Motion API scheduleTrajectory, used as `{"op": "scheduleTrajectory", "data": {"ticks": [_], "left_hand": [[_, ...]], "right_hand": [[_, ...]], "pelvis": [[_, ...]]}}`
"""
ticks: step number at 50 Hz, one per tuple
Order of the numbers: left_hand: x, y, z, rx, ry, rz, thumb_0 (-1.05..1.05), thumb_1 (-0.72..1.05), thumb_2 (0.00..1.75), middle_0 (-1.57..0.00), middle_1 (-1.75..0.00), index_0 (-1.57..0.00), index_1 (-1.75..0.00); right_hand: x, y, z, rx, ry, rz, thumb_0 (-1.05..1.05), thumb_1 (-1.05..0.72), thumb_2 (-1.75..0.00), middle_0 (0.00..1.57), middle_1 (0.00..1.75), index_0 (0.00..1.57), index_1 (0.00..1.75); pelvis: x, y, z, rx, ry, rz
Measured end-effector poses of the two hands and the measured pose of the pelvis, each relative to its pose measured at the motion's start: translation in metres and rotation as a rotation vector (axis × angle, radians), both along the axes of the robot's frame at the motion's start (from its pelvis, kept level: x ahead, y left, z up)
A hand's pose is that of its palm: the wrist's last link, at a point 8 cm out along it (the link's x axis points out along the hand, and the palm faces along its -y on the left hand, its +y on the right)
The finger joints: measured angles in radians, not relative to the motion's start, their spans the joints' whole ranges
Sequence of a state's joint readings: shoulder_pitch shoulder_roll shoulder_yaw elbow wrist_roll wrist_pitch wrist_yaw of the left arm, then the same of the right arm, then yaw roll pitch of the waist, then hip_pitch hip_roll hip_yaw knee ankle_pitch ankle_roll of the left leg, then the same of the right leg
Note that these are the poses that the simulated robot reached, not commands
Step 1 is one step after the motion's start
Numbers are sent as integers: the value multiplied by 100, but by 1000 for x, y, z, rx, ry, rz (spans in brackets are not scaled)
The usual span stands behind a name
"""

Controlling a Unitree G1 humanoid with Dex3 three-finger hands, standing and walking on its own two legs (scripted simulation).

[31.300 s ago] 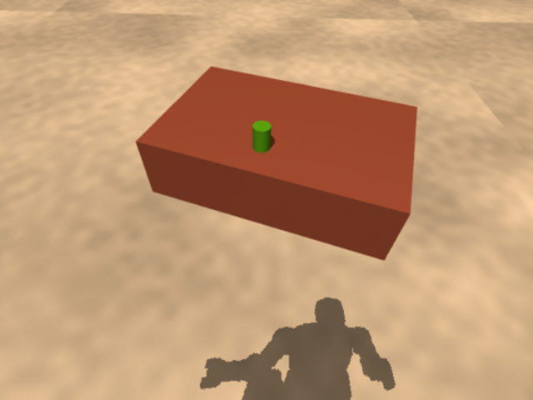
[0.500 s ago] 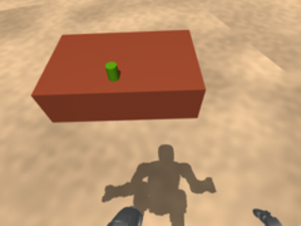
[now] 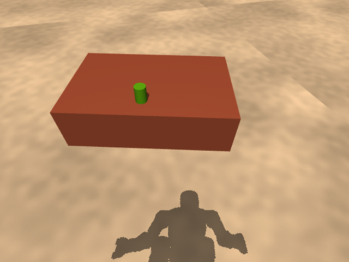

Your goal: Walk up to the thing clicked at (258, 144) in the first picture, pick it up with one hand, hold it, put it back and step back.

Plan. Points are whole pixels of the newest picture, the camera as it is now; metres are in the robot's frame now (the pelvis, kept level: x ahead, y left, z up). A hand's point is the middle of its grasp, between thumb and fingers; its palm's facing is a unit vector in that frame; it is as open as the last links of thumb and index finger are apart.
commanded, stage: step back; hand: left
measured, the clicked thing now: (140, 93) +1.15 +0.23 -0.38
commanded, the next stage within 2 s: stand in 0.54 s
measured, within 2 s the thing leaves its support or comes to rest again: neither
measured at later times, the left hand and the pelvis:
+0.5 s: hand out of the picture +0.15 +0.28 -0.14, palm faces +0.00 -0.93 -0.38, open 7.4 cm; pelvis +0.03 +0.02 +0.01, yaw -1 degrees
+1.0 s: hand out of the picture +0.10 +0.25 -0.13, palm faces -0.04 -0.94 -0.34, open 7.4 cm; pelvis +0.01 +0.00 +0.02, yaw -1 degrees
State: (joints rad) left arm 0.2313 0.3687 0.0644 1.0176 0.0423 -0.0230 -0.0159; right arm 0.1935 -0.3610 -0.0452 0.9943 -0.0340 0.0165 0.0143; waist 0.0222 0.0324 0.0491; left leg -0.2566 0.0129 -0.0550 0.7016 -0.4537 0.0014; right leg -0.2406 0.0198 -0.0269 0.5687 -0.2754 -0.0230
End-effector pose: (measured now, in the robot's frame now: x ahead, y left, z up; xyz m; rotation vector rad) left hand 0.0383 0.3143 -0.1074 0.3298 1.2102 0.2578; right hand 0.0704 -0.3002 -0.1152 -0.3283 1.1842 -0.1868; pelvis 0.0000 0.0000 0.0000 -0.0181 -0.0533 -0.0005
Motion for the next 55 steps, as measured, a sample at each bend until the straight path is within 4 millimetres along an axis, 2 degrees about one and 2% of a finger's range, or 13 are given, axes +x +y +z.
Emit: {"op": "scheduleTrajectory", "data": {"ticks": [4,7,15,21,29,38,46,55], "left_hand": [[5,-3,1,-13,-18,10,1,91,90,-21,-30,-20,-30],[13,2,-3,-22,-19,8,1,90,90,-21,-30,-20,-30],[53,8,-3,-32,-30,-16,1,91,90,-20,-30,-20,-30],[84,10,5,-13,-70,-42,1,91,90,-20,-30,-20,-30],[105,8,12,-5,-94,-63,0,91,90,-20,-30,-20,-30],[95,-9,13,-38,-53,-76,0,91,90,-20,-30,-20,-30],[71,-17,10,-49,-17,-74,0,91,90,-20,-30,-20,-30],[43,-16,10,-39,22,-58,0,91,90,-20,-30,-20,-30]], "right_hand": [[13,2,1,-6,-4,23,1,-90,-90,21,30,21,30],[20,6,2,-17,-7,29,1,-90,-90,21,30,21,30],[37,22,9,2,-11,4,1,-90,-90,21,30,21,30],[56,26,9,13,-41,-10,1,-90,-90,21,30,21,30],[67,25,11,19,-61,-25,1,-90,-90,21,30,21,30],[53,20,17,24,-41,-35,1,-90,-90,21,30,21,30],[29,12,17,24,-3,-46,1,-90,-90,21,30,21,30],[1,6,13,27,41,-54,1,-90,-90,20,30,21,30]], "pelvis": [[3,5,1,9,7,13],[7,11,0,15,8,21],[27,16,6,12,13,-5],[33,17,7,13,14,-9],[35,17,10,19,9,-15],[28,13,18,22,1,-15],[17,7,21,20,-2,-15],[8,3,21,19,-1,-14]]}}
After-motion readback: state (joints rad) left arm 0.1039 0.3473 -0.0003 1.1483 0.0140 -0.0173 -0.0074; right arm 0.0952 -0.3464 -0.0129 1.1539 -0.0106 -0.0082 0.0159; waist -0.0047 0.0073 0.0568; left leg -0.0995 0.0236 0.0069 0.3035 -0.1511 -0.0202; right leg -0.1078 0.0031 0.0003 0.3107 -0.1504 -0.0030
